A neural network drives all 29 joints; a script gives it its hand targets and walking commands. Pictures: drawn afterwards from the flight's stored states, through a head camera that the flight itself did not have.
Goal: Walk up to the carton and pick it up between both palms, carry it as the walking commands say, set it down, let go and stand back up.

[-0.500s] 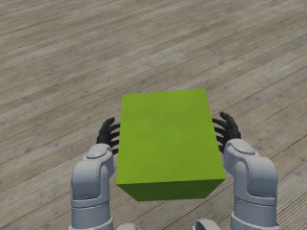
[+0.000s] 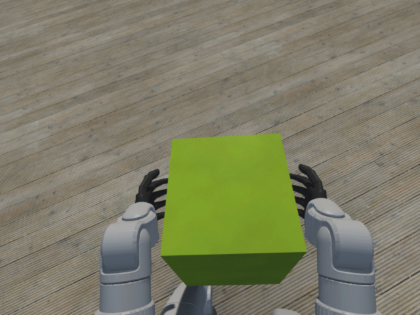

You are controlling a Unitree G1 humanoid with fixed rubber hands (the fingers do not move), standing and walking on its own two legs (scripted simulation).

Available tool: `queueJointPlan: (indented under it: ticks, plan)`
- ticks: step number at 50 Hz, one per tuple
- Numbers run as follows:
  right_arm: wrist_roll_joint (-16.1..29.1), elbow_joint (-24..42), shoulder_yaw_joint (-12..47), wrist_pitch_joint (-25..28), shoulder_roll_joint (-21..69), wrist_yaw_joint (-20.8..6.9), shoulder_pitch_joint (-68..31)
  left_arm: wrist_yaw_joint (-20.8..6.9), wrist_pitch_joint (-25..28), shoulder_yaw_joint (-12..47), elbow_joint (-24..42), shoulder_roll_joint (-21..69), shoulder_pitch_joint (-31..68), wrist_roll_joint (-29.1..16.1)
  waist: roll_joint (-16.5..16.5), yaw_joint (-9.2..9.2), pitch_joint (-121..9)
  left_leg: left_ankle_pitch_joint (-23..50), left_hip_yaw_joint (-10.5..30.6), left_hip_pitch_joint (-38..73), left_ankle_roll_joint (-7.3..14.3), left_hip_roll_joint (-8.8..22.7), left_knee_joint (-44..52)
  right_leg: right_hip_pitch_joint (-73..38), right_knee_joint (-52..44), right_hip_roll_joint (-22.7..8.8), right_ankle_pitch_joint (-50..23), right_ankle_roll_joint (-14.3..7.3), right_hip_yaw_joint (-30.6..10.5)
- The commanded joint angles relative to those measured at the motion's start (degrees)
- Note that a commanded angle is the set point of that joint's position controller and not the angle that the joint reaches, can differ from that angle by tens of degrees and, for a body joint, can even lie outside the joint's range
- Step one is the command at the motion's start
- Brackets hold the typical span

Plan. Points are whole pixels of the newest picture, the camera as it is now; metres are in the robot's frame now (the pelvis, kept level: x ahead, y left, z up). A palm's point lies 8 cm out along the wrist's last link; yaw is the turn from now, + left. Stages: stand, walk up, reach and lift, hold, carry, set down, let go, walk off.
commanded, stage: carry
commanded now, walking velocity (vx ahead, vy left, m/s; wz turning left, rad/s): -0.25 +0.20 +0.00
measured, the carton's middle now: (229, 216) +0.29 +0.00 -0.01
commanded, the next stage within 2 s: none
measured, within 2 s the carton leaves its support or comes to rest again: neither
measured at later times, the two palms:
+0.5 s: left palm out of the picture +0.06 +0.30 +0.07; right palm out of the picture +0.09 +0.01 +0.06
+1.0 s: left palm out of the picture -0.11 +0.38 +0.07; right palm out of the picture -0.10 +0.09 +0.08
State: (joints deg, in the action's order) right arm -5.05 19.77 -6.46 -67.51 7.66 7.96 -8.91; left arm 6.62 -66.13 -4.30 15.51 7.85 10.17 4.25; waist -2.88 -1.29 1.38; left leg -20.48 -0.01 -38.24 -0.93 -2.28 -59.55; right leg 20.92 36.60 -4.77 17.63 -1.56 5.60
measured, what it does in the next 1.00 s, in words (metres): walks backwards: left foot, then right foot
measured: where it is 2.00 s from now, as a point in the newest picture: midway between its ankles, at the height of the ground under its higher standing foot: outside the picture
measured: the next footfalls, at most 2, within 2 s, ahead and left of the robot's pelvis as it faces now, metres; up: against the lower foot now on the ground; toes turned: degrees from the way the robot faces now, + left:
left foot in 0.26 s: -0.04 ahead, +0.25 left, +0.00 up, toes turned +4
right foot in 0.56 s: -0.21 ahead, +0.05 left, +0.00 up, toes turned -7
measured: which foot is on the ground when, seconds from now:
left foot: up 0.00-0.24, down 0.26-0.58, up 0.60-0.90, down 0.92-1.00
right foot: down 0.00-0.28, up 0.30-0.54, down 0.56-0.94, up 0.96-1.00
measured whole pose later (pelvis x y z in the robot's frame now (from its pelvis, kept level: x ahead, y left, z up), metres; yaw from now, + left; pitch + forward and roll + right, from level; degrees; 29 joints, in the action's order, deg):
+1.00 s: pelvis -0.36 +0.24 +0.00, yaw +1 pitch +1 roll +0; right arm -4.4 11.3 -5.4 -67.1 7.7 8.2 -8.8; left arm 4.5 -67.3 -4.0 12.7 7.3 6.1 8.6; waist 0.9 1.6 -7.1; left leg -14.6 -0.1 -17.6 -2.4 2.4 -31.3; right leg 28.0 40.8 -7.5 21.3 4.2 2.4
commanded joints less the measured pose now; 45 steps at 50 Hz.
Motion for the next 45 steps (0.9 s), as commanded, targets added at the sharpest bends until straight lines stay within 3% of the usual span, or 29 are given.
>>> queueJointPlan:
  ticks: [1, 2, 4, 7, 8, 11, 12, 13, 14, 15, 16, 17, 18, 20, 21, 23, 26, 27, 28, 29, 30, 32, 35, 38, 39, 42, 43, 44, 45]
  plan:
    - [23.67, 7.37, 45.07, 1.94, 55.47, -13.52, -29.85, -16.98, 1.09, 37.56, 12.39, 52.59, 26.12, -24.04, 12.17, 0.93, -24.57, 2.46, 2.82, -2.92, -3.57, 3.51, -6.35, -20.35, -7.94, -14.44, -45.21, -3.16, -7.85]
    - [24.29, 9.36, 46.10, 2.20, 55.11, -13.08, -32.54, -16.71, 1.33, 36.23, 12.31, 52.50, 25.91, -23.68, 16.43, 0.84, -22.91, 3.44, 0.34, -1.43, -4.16, 2.84, -3.98, -19.78, -7.28, -12.09, -51.52, -2.16, -5.35]
    - [25.57, 9.39, 46.45, 1.35, 55.46, -13.36, -33.77, -16.21, 0.91, 34.51, 10.42, 51.63, 23.15, -21.59, 14.78, 0.69, -23.24, 0.74, 0.03, -0.36, -5.04, 2.26, -0.75, -21.20, -8.70, -13.43, -48.36, -3.25, -9.25]
    - [25.94, 4.48, 46.04, 0.06, 54.33, -14.41, -27.60, -14.60, 0.97, 33.51, 11.65, 47.96, 20.01, -18.02, 17.10, 0.28, -22.93, -1.92, -2.20, 6.86, -4.82, 3.98, 9.97, -16.29, -11.34, -14.67, -28.62, -5.28, -9.74]
    - [25.88, 4.51, 45.26, 0.14, 52.38, -14.91, -26.87, -14.43, 0.54, 33.81, 9.43, 47.96, 18.52, -17.50, 20.33, 0.21, -24.48, -0.87, -1.85, 11.54, -4.20, 4.68, 14.99, -14.17, -12.24, -14.83, -22.52, -4.41, -9.35]
    - [25.03, 0.53, 45.46, -1.34, 53.94, -16.40, -28.28, -14.55, -0.23, 35.03, 5.19, 50.19, 16.30, -15.59, 17.36, 0.89, -23.39, 5.29, -4.07, 22.71, -1.37, 4.24, 35.40, -6.82, -5.85, -12.02, -11.90, -1.26, -7.26]
    - [23.84, -3.97, 43.55, -1.52, 53.51, -17.22, -25.19, -14.40, -0.66, 36.31, 2.27, 51.02, 16.66, -15.12, 4.29, 1.32, -20.51, 6.54, -1.71, 27.81, -0.16, 7.39, 41.60, -0.38, -3.32, -10.65, -6.60, 1.00, -7.25]
    - [22.75, -3.67, 42.76, -0.96, 52.47, -18.09, -24.09, -14.65, -0.21, 37.38, 4.30, 51.10, 18.55, -15.49, -12.75, 1.25, -18.80, 15.31, 12.93, 25.24, 3.61, 19.66, 47.53, 5.57, 6.78, -3.81, 7.31, 3.61, -0.06]
    - [23.46, -4.96, 42.42, -0.88, 54.01, -18.64, -24.87, -14.82, -0.25, 37.86, 3.41, 52.85, 23.44, -16.89, -23.84, 1.45, -14.98, 33.45, 17.91, 20.75, 9.08, 24.60, 42.89, 10.35, 24.70, 1.45, 21.30, 5.78, 2.10]
    - [23.79, 1.03, 42.69, 0.84, 53.45, -18.79, -28.87, -15.38, 0.76, 39.49, 8.47, 52.96, 27.88, -19.19, -20.97, 2.67, -14.35, 38.09, 12.38, 15.88, 13.97, 25.26, 41.16, 11.13, 34.45, 0.69, 21.99, 4.35, -2.00]
    - [23.99, -1.03, 41.00, 0.78, 56.52, -18.96, -29.63, -15.12, 0.55, 40.08, 7.80, 55.69, 30.92, -21.23, -16.85, 2.64, -14.87, 35.10, 7.37, 15.25, 13.28, 21.25, 40.55, 11.38, 39.01, 1.83, 20.15, 3.15, -4.83]
    - [23.65, 2.25, 41.20, 1.53, 55.93, -18.62, -31.60, -15.19, 1.38, 41.73, 7.74, 57.73, 32.98, -22.38, -12.13, 1.82, -16.29, 23.07, 0.68, 17.33, 9.34, 15.98, 40.54, 10.05, 40.83, 1.54, 13.37, 2.97, -4.64]
    - [23.80, 2.54, 41.28, 1.99, 56.99, -18.21, -32.87, -15.20, 2.42, 44.30, 13.50, 58.48, 38.49, -25.23, -8.30, 1.49, -18.31, 23.46, -3.06, 20.47, 7.03, 13.66, 36.44, 10.56, 38.64, 1.90, 10.50, 2.96, -4.58]
    - [21.56, 1.32, 39.28, 2.49, 56.20, -16.78, -26.23, -15.00, 2.02, 44.80, 15.86, 55.92, 38.00, -26.62, -9.91, 1.21, -21.29, 18.62, -3.94, 25.92, 6.56, 12.26, 33.97, 11.87, 30.88, 1.96, 9.31, 3.67, -2.21]
    - [21.32, 2.04, 38.29, 3.00, 56.61, -16.09, -27.96, -15.28, 1.57, 43.30, 14.17, 54.53, 36.82, -26.30, -9.92, 1.37, -22.76, 11.17, -0.06, 26.15, 6.71, 12.71, 36.66, 11.01, 27.34, 2.25, 9.59, 3.80, -0.92]
    - [19.34, 4.88, 37.54, 3.23, 54.61, -14.15, -25.32, -15.98, 0.75, 43.32, 16.02, 53.35, 34.73, -28.38, -8.75, 2.13, -21.76, 18.31, 6.85, 27.75, 9.20, 16.66, 37.95, 8.83, 18.90, 2.95, 14.12, 3.89, 0.84]
    - [16.20, 3.65, 38.03, 2.33, 52.20, -12.93, -21.20, -17.11, -0.96, 40.20, 5.77, 52.68, 25.10, -26.68, -8.13, 1.60, -25.66, 7.73, 9.24, 24.11, 9.32, 17.33, 40.25, -7.53, -5.33, 2.53, 13.20, 0.67, 0.13]
    - [17.08, 2.31, 38.88, 2.17, 52.59, -12.88, -22.50, -17.37, -0.38, 39.72, 5.35, 53.67, 24.71, -26.93, 0.88, 0.97, -25.45, 8.34, 6.54, 22.23, 6.78, 13.98, 34.65, -12.61, -17.99, -1.12, 3.56, 0.62, -3.66]
    - [16.34, -0.08, 39.21, 1.85, 51.97, -12.73, -20.52, -17.56, -0.58, 38.41, 2.36, 52.32, 22.72, -25.25, 15.07, 0.70, -22.19, 4.87, 1.77, 10.36, 2.61, 7.86, 24.38, -17.01, -22.79, -14.78, 5.78, -2.29, -21.85]
    - [17.64, 4.50, 41.67, 1.86, 52.51, -13.03, -23.20, -17.80, 0.02, 38.49, 4.59, 52.73, 21.50, -24.23, 28.37, 0.37, -20.43, -9.02, -1.19, -0.82, -1.33, 2.17, 6.90, -16.69, -20.66, -28.53, -19.25, -9.10, -34.28]
    - [19.00, 7.02, 43.28, 1.89, 53.58, -13.59, -29.65, -17.90, 0.41, 38.78, 6.02, 54.02, 25.30, -24.62, 20.27, -0.44, -15.39, -11.03, 7.27, -4.28, -0.19, 4.26, -7.55, -11.01, -18.37, -31.23, -31.65, -14.38, -31.52]
    - [22.60, 7.63, 44.82, 2.09, 56.54, -13.74, -35.90, -18.17, 0.52, 39.04, 9.22, 56.10, 28.98, -25.49, 8.25, 0.04, -16.68, -1.98, 7.77, -1.25, -0.73, 3.48, -12.86, -10.95, -13.42, -21.16, -36.01, -8.78, -17.15]
    - [25.76, 8.52, 46.21, 2.41, 56.90, -13.70, -35.46, -16.94, 1.52, 36.68, 11.43, 53.15, 27.61, -23.19, 12.03, 0.92, -22.69, 4.67, 4.23, 1.58, -4.09, 2.38, -11.32, -12.82, -17.46, -11.89, -13.52, -0.64, -9.94]
    - [27.13, 7.63, 47.43, 1.45, 55.72, -14.08, -33.82, -16.04, 1.92, 36.83, 15.58, 51.08, 29.69, -21.93, 14.71, 0.43, -23.12, 1.90, -1.61, 4.36, -5.43, 1.75, 4.33, -15.76, -16.16, -8.36, -5.72, -2.06, -6.87]
    - [26.91, 6.64, 47.13, 1.03, 55.31, -14.22, -32.33, -15.97, 1.27, 33.78, 10.70, 49.76, 22.72, -19.18, 18.76, 0.17, -24.17, 0.85, -1.28, 4.73, -5.69, 2.26, 8.92, -18.10, -15.69, -8.39, -6.07, -2.29, -7.20]
    - [26.11, 5.88, 46.77, 0.45, 51.85, -14.67, -30.80, -14.82, 1.01, 34.08, 5.85, 48.44, 16.56, -16.48, 20.17, -0.64, -26.03, -4.08, -3.18, 13.01, -3.75, 2.57, 26.19, -18.55, -11.52, -11.36, -7.41, -4.65, -9.77]
    - [24.95, 2.36, 46.30, -0.25, 51.49, -15.20, -27.99, -14.33, 0.68, 34.50, 4.05, 47.90, 15.85, -15.24, 16.02, 0.42, -23.12, 0.41, -5.97, 18.93, -2.66, 2.18, 36.18, -12.88, -8.99, -12.57, -10.42, -3.69, -10.26]
    - [23.51, -2.39, 44.72, -1.00, 51.83, -15.88, -24.49, -14.34, 0.08, 34.11, 1.44, 48.35, 13.65, -14.41, 13.09, 0.54, -23.53, 7.49, -4.13, 23.89, -2.22, 4.06, 40.74, -9.37, -5.84, -10.16, -7.53, -1.08, -7.97]
    - [22.79, -4.19, 43.91, -1.24, 51.08, -16.53, -24.56, -14.54, -0.13, 35.31, -0.69, 49.55, 15.07, -14.75, 5.52, 0.61, -21.27, 10.08, 0.82, 27.52, -0.71, 9.52, 40.97, -3.17, -3.76, -8.08, -5.25, 0.79, -6.21]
